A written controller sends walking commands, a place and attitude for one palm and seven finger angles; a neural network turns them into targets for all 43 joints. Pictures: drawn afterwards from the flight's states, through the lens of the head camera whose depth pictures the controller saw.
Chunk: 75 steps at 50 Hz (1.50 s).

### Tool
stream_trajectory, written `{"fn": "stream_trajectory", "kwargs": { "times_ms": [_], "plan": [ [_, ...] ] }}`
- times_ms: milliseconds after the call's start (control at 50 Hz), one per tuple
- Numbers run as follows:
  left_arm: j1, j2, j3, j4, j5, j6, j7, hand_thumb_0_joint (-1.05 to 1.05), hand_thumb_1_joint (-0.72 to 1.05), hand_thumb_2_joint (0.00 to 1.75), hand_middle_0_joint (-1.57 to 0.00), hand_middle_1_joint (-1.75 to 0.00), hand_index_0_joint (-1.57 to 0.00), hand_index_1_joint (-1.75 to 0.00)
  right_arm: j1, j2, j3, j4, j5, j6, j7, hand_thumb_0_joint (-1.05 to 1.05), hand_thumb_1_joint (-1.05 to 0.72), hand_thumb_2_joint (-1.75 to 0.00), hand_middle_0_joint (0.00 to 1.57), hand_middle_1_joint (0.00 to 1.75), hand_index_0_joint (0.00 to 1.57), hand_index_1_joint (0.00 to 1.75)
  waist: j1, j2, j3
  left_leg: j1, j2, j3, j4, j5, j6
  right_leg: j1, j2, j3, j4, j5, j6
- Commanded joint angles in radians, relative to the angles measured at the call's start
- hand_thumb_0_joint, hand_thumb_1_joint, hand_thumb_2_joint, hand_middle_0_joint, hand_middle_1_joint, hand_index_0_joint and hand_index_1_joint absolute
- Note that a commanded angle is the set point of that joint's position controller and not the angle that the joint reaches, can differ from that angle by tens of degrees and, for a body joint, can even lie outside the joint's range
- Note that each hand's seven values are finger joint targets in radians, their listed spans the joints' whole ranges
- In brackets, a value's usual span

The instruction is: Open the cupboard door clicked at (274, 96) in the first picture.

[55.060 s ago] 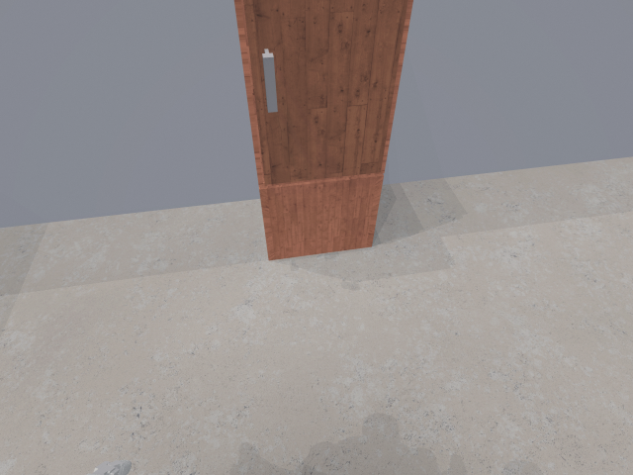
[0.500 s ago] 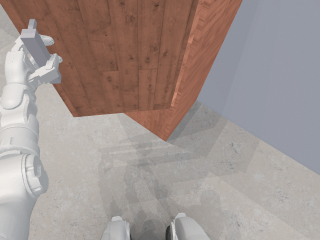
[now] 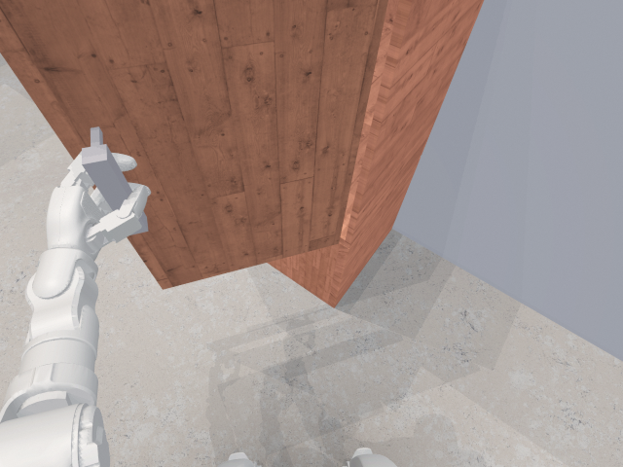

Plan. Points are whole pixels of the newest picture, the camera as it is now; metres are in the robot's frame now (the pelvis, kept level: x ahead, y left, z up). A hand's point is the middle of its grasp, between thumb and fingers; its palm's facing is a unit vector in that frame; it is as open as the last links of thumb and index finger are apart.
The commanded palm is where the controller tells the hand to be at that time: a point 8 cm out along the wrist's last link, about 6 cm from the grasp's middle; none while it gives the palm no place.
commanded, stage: pull the door open along its arc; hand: left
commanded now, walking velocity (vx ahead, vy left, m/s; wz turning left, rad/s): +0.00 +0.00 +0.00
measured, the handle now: (118, 182) +0.47 +0.24 +0.07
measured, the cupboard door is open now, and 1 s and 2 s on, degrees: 54 86 88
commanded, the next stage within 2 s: open thumb and fingers to let go in 0.68 s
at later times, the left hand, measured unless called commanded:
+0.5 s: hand (191, 286) +0.32 +0.13 +0.07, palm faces +0.49 -0.87 +0.00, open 6.5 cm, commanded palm +0.25 +0.17 +0.07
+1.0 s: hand (236, 321) +0.28 +0.08 +0.07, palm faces +0.49 -0.87 -0.01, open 7.1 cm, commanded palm +0.23 +0.12 +0.07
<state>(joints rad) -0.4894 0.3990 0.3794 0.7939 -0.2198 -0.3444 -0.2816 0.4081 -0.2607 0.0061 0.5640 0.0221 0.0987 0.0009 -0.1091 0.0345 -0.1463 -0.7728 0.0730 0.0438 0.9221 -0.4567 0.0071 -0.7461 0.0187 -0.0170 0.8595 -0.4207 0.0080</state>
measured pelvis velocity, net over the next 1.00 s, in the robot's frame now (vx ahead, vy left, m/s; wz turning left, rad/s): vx -0.01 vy -0.04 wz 0.09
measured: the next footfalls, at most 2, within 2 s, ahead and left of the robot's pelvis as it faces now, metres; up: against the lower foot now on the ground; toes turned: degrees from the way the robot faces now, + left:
none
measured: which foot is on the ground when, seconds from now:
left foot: down 0.00-1.00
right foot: down 0.00-1.00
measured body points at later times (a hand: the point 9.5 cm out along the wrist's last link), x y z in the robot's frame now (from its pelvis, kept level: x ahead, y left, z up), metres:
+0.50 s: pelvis -0.01 -0.03 +0.00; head +0.02 -0.04 +0.45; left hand +0.29 +0.17 +0.07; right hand +0.17 -0.24 -0.10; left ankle -0.01 +0.11 -0.69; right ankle -0.01 -0.13 -0.69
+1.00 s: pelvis -0.01 -0.04 +0.00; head +0.02 -0.06 +0.45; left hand +0.25 +0.12 +0.07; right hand +0.19 -0.25 -0.10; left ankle -0.01 +0.11 -0.69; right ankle -0.01 -0.13 -0.69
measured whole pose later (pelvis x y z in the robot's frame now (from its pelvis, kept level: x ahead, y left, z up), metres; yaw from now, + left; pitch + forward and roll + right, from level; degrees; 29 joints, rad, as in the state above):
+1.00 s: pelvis -0.01 -0.04 +0.00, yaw +5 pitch +9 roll +1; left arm 0.11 -0.09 -0.16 0.11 0.06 -0.24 0.54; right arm 0.19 -0.19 -0.01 0.57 -0.08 0.03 -0.01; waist 0.01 0.04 -0.12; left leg -0.61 0.04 -0.03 0.87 -0.42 -0.05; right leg -0.58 -0.02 -0.09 0.90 -0.47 -0.05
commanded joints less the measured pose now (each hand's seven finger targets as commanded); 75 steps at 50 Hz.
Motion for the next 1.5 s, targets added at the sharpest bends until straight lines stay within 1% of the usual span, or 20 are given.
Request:
{"fn": "stream_trajectory", "kwargs": {
  "times_ms": [0,40,60,100,160,260,320,420,560,620,680,760,800,880,940,1020,1160,1200,1280,1480],
  "plan": [
    [-0.024,0.160,0.139,-0.387,-0.095,-0.046,0.121,0.00,0.90,0.90,-0.40,-1.35,-0.40,-1.35,-0.018,-0.119,-0.063,-0.142,0.004,-0.061,0.002,0.00,-0.90,-0.90,0.20,0.30,0.20,0.30,0.158,0.004,-0.358,0.211,-0.061,-0.017,-0.106,0.526,0.012,0.315,0.031,-0.042,-0.058,0.535,-0.020],
    [0.109,0.033,0.070,-0.442,-0.077,-0.023,0.252,0.00,0.90,0.90,-0.40,-1.35,-0.40,-1.35,-0.043,-0.109,-0.059,-0.145,0.003,-0.087,0.015,0.00,-0.90,-0.90,0.20,0.30,0.20,0.30,0.140,0.027,-0.299,0.220,-0.059,-0.016,-0.124,0.521,-0.001,0.294,0.030,-0.054,-0.057,0.508,-0.021],
    [0.154,0.011,0.061,-0.460,-0.057,-0.016,0.295,0.00,0.90,0.90,-0.40,-1.35,-0.40,-1.35,-0.045,-0.107,-0.058,-0.140,-0.001,-0.091,0.021,0.00,-0.90,-0.90,0.20,0.30,0.20,0.30,0.136,-0.011,-0.273,0.216,-0.056,-0.021,-0.128,0.530,-0.004,0.286,0.030,-0.061,-0.054,0.501,-0.021],
    [0.200,-0.045,0.014,-0.563,-0.010,-0.013,0.382,0.00,0.90,0.90,-0.40,-1.35,-0.40,-1.35,-0.066,-0.098,-0.061,-0.144,-0.011,-0.095,0.028,0.00,-0.90,-0.90,0.20,0.30,0.20,0.30,0.135,-0.005,-0.288,0.237,-0.057,-0.016,-0.126,0.536,-0.007,0.296,0.024,-0.057,-0.048,0.502,-0.020],
    [0.185,-0.097,-0.032,-0.600,0.066,-0.004,0.512,0.00,0.90,0.90,-0.40,-1.35,-0.40,-1.35,-0.103,-0.087,-0.056,-0.142,-0.034,-0.092,0.029,0.00,-0.90,-0.90,0.20,0.30,0.20,0.30,0.121,-0.052,-0.237,0.206,-0.063,-0.017,-0.130,0.436,-0.007,0.293,0.012,-0.052,-0.054,0.453,-0.020],
    [0.172,-0.221,-0.144,-0.649,0.175,0.011,0.691,0.00,0.90,0.90,-0.40,-1.35,-0.40,-1.35,-0.177,-0.062,-0.046,-0.142,-0.060,-0.085,0.020,0.00,-0.90,-0.90,0.20,0.30,0.20,0.30,0.123,-0.061,-0.225,0.210,-0.070,-0.026,-0.137,0.323,-0.006,0.282,-0.007,-0.041,-0.074,0.330,-0.026],
    [0.185,-0.278,-0.223,-0.667,0.221,0.027,0.745,0.00,0.90,0.90,-0.40,-1.35,-0.40,-1.35,-0.191,-0.057,-0.046,-0.138,-0.072,-0.080,0.015,0.00,-0.90,-0.90,0.20,0.30,0.20,0.30,0.108,-0.076,-0.227,0.213,-0.072,-0.025,-0.128,0.288,-0.001,0.286,-0.011,-0.029,-0.096,0.306,-0.025],
    [0.202,-0.338,-0.331,-0.716,0.256,0.032,0.743,0.00,0.90,0.90,-0.40,-1.35,-0.40,-1.35,-0.217,-0.049,-0.046,-0.140,-0.077,-0.071,0.000,0.00,-0.90,-0.90,0.20,0.30,0.20,0.30,0.092,-0.082,-0.209,0.234,-0.074,-0.021,-0.133,0.257,0.005,0.300,-0.019,-0.011,-0.129,0.296,-0.025],
    [0.395,-0.450,-0.449,-0.831,0.221,0.036,0.726,0.00,0.90,0.90,-0.40,-1.35,-0.40,-1.35,-0.250,-0.036,-0.044,-0.162,-0.074,-0.087,-0.003,0.00,-0.90,-0.90,0.20,0.30,0.20,0.30,0.109,-0.103,-0.182,0.261,-0.079,-0.022,-0.145,0.280,0.004,0.354,-0.032,-0.002,-0.152,0.367,-0.018],
    [0.480,-0.474,-0.491,-0.863,0.236,0.045,0.747,0.00,0.90,0.90,-0.40,-1.35,-0.40,-1.35,-0.257,-0.034,-0.043,-0.171,-0.077,-0.096,-0.003,0.00,-0.90,-0.90,0.20,0.30,0.20,0.30,0.108,-0.149,-0.152,0.254,-0.081,-0.028,-0.149,0.262,0.004,0.358,-0.041,0.006,-0.169,0.358,-0.011],
    [0.562,-0.540,-0.576,-0.938,0.270,0.049,0.780,0.00,0.90,0.90,-0.40,-1.35,-0.40,-1.35,-0.263,-0.022,-0.045,-0.183,-0.080,-0.111,0.005,0.00,-0.90,-0.90,0.20,0.30,0.20,0.30,0.103,-0.127,-0.142,0.269,-0.081,-0.028,-0.144,0.266,0.004,0.341,-0.042,-0.001,-0.160,0.355,-0.014],
    [0.388,-0.467,-0.540,-0.919,0.339,0.046,0.839,0.00,0.90,0.90,-0.40,-1.35,-0.40,-1.35,-0.268,-0.023,-0.040,-0.148,-0.098,-0.115,-0.010,0.00,-0.90,-0.90,0.20,0.30,0.20,0.30,0.076,-0.146,-0.108,0.230,-0.084,-0.040,-0.112,0.229,0.008,0.277,-0.055,0.020,-0.155,0.296,-0.011],
    [0.382,-0.472,-0.537,-0.895,0.357,0.035,0.849,0.00,0.76,0.84,-0.39,-1.34,-0.39,-1.34,-0.277,-0.011,-0.039,-0.139,-0.101,-0.118,-0.016,0.00,-0.90,-0.90,0.20,0.30,0.20,0.30,0.086,-0.132,-0.121,0.222,-0.088,-0.039,-0.101,0.209,0.008,0.263,-0.058,0.030,-0.155,0.252,-0.013],
    [0.416,-0.509,-0.555,-0.903,0.316,0.034,0.830,0.00,0.48,0.72,-0.37,-1.30,-0.37,-1.30,-0.284,-0.007,-0.041,-0.141,-0.094,-0.120,-0.019,0.00,-0.90,-0.90,0.20,0.30,0.20,0.30,0.100,-0.110,-0.190,0.248,-0.090,-0.035,-0.104,0.237,0.005,0.308,-0.055,0.022,-0.143,0.313,-0.014],
    [0.405,-0.516,-0.560,-0.893,0.294,0.046,0.811,0.00,0.27,0.63,-0.35,-1.28,-0.35,-1.28,-0.284,-0.011,-0.040,-0.142,-0.091,-0.117,-0.022,0.00,-0.90,-0.90,0.20,0.30,0.20,0.30,0.093,-0.128,-0.188,0.251,-0.089,-0.036,-0.104,0.247,0.006,0.315,-0.055,0.018,-0.144,0.343,-0.009],
    [0.426,-0.489,-0.535,-0.886,0.293,0.055,0.803,0.00,-0.01,0.51,-0.33,-1.25,-0.33,-1.25,-0.279,-0.012,-0.036,-0.149,-0.091,-0.109,-0.026,0.00,-0.90,-0.90,0.20,0.30,0.20,0.30,0.100,-0.154,-0.165,0.246,-0.088,-0.044,-0.112,0.257,0.005,0.328,-0.055,0.019,-0.149,0.367,-0.007],
    [0.422,-0.513,-0.548,-0.902,0.297,0.049,0.812,0.00,-0.50,0.30,-0.30,-1.20,-0.30,-1.20,-0.287,-0.008,-0.035,-0.158,-0.093,-0.105,-0.018,0.00,-0.90,-0.90,0.20,0.30,0.20,0.30,0.109,-0.117,-0.174,0.256,-0.086,-0.043,-0.117,0.261,0.003,0.312,-0.045,-0.004,-0.129,0.323,-0.020],
    [0.414,-0.497,-0.533,-0.906,0.298,0.047,0.817,0.00,-0.50,0.30,-0.30,-1.20,-0.30,-1.20,-0.287,-0.006,-0.036,-0.156,-0.091,-0.105,-0.019,0.00,-0.90,-0.90,0.20,0.30,0.20,0.30,0.110,-0.120,-0.177,0.254,-0.085,-0.043,-0.116,0.261,0.002,0.314,-0.045,-0.001,-0.129,0.327,-0.020],
    [0.422,-0.527,-0.567,-0.920,0.313,0.055,0.828,0.00,-0.50,0.30,-0.27,-1.00,-0.27,-1.00,-0.290,-0.006,-0.036,-0.165,-0.091,-0.104,-0.014,0.00,-0.90,-0.90,0.20,0.30,0.20,0.30,0.107,-0.088,-0.169,0.260,-0.082,-0.041,-0.115,0.266,0.002,0.291,-0.037,-0.016,-0.118,0.301,-0.028],
    [0.365,-0.531,-0.569,-0.895,0.326,0.070,0.857,0.00,-0.50,0.30,-0.18,-0.50,-0.18,-0.50,-0.298,-0.008,-0.036,-0.158,-0.093,-0.106,-0.018,0.00,-0.90,-0.90,0.20,0.30,0.20,0.30,0.104,-0.101,-0.166,0.250,-0.078,-0.051,-0.117,0.228,0.001,0.256,-0.026,-0.032,-0.109,0.210,-0.037]
  ]
}}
